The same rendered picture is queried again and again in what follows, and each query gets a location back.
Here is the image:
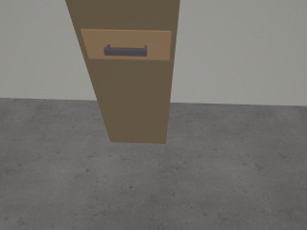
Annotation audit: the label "drawer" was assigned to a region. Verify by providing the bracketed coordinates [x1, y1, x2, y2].
[81, 29, 172, 60]

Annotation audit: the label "cabinet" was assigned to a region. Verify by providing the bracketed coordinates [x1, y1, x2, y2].
[65, 0, 180, 144]

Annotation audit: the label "handle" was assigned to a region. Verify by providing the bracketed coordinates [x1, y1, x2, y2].
[104, 44, 148, 57]

